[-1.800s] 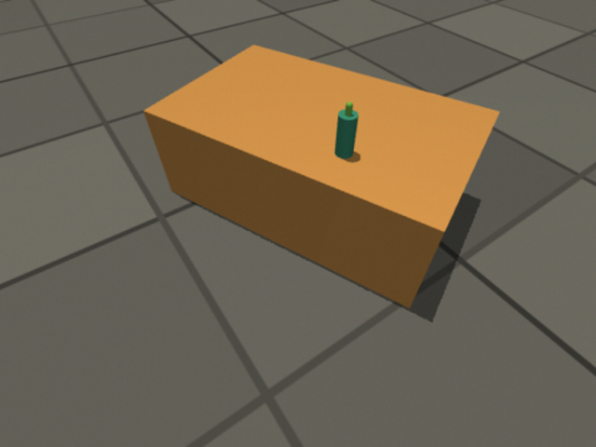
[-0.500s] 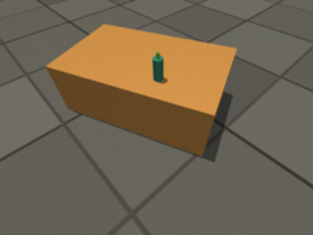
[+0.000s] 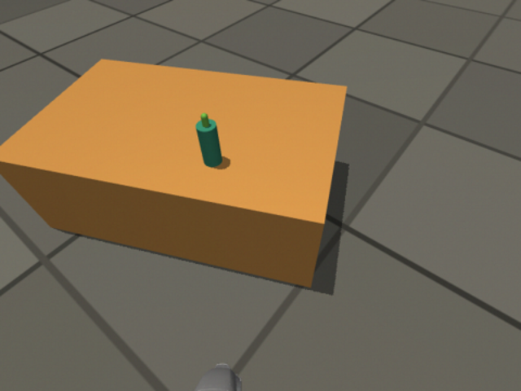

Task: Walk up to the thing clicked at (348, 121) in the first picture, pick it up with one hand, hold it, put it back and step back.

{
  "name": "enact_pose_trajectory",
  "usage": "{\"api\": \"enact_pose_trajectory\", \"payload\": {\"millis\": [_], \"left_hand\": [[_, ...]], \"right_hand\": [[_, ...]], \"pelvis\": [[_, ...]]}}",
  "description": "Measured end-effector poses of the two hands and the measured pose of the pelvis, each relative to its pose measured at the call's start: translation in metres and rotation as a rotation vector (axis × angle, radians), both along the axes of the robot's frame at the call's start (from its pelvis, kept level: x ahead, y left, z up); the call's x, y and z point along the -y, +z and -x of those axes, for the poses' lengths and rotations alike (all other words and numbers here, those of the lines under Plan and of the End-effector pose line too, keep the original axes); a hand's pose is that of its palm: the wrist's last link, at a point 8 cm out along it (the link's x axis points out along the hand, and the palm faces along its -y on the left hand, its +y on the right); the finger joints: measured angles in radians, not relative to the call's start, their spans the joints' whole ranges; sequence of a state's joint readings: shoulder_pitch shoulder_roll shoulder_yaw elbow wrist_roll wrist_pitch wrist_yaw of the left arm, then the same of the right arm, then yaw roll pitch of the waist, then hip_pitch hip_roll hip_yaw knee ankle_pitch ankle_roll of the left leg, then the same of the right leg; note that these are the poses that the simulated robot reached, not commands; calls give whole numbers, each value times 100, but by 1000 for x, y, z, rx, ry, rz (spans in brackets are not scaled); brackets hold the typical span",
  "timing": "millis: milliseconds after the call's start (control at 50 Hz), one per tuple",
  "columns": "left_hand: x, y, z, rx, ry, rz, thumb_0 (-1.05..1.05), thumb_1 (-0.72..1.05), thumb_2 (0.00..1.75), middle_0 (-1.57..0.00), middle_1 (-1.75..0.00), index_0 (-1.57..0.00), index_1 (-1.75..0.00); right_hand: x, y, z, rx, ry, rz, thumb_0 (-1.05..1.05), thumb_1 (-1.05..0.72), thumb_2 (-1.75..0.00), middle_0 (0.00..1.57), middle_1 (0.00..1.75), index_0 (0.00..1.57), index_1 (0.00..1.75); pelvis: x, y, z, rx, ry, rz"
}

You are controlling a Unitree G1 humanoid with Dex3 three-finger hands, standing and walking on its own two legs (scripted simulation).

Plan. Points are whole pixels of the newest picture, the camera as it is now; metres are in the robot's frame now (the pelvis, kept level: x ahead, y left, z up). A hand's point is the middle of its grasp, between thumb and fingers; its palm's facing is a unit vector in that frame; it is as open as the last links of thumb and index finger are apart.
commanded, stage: walk up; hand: left
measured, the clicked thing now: (208, 138) +0.88 +0.25 -0.21
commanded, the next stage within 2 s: none
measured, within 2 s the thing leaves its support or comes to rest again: neither
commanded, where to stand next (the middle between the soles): +0.33 +0.09 m, yaw -14 degrees
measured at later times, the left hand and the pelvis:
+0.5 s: hand (119, 279) +0.33 +0.33 -0.12, palm faces -0.23 -0.87 -0.43, open 7.4 cm; pelvis +0.19 +0.07 +0.00, yaw -8 degrees
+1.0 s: hand (124, 253) +0.42 +0.37 -0.17, palm faces -0.24 -0.90 -0.37, open 7.4 cm; pelvis +0.28 +0.12 -0.02, yaw -14 degrees
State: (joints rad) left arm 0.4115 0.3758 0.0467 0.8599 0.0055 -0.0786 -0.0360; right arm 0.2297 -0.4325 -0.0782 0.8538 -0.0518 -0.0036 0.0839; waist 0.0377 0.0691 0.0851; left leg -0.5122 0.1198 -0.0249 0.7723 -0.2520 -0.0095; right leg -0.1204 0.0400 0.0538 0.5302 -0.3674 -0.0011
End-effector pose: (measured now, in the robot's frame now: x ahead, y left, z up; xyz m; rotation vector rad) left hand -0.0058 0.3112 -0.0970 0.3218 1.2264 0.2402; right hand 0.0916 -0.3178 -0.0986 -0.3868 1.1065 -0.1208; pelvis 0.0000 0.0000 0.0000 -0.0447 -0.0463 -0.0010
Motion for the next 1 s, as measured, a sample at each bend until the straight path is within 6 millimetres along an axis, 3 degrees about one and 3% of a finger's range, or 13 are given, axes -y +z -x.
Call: {"api": "enact_pose_trajectory", "payload": {"millis": [140, 260, 400, 540, 620, 720, 800, 900, 1000], "left_hand": [[-57, -23, -105, 8, -98, -23, 1, 90, 89, -20, -31, -21, -30], [-76, -1, -202, 77, -197, -26, 1, 90, 89, -20, -30, -20, -30], [-76, 17, -289, 127, -268, -36, 1, 91, 89, -20, -30, -20, -30], [-52, 15, -360, 163, -338, -66, 1, 90, 89, -20, -30, -20, -30], [-45, 16, -382, 214, -326, -73, 1, 90, 89, -20, -30, -21, -30], [-51, 25, -389, 201, -298, -71, 1, 90, 89, -20, -31, -21, -30], [-64, 20, -394, 148, -306, -69, 1, 90, 89, -20, -31, -21, -30], [-88, -9, -410, 103, -305, -34, 1, 90, 89, -20, -31, -21, -30], [-100, -36, -430, 64, -295, 8, 1, 90, 89, -20, -30, -21, -30]], "right_hand": [[-38, 6, -55, 86, -59, 44, 0, -90, -90, 20, 30, 21, 30], [-66, 24, -60, 70, -163, 21, 0, -90, -90, 20, 30, 21, 30], [-79, 14, -60, -16, -220, 6, 0, -90, -90, 20, 30, 21, 30], [-76, -24, -79, -59, -287, -45, 0, -90, -90, 20, 30, 21, 30], [-82, -36, -108, -84, -273, -73, 0, -90, -90, 20, 30, 20, 30], [-86, -27, -149, -46, -247, -75, 0, -90, -90, 20, 30, 21, 30], [-87, -21, -172, -10, -258, -40, 0, -90, -90, 20, 30, 21, 30], [-96, -17, -185, -6, -288, 36, 0, -90, -90, 20, 30, 21, 30], [-116, -3, -181, -18, -309, 87, 0, -90, -90, 20, 30, 21, 30]], "pelvis": [[-46, -15, -63, 0, -44, -28], [-65, 5, -108, -3, -82, -21], [-76, 9, -157, 0, -113, -42], [-70, -10, -207, 8, -150, -58], [-66, -13, -225, 23, -163, -46], [-73, -2, -246, 25, -181, -55], [-86, -2, -259, 19, -204, -51], [-108, -15, -273, 10, -219, -38], [-123, -18, -278, 12, -242, -40]]}}
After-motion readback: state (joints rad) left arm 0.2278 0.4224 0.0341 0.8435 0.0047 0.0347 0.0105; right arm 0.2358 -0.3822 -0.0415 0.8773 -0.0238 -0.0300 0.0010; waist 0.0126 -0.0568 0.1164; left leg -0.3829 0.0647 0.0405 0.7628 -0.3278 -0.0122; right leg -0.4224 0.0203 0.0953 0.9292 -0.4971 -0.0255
